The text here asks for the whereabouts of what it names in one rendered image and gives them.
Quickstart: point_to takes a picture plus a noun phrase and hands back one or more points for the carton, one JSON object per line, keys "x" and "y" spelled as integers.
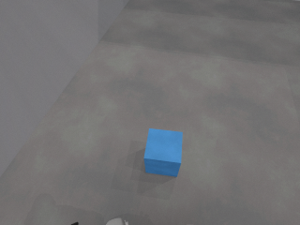
{"x": 163, "y": 152}

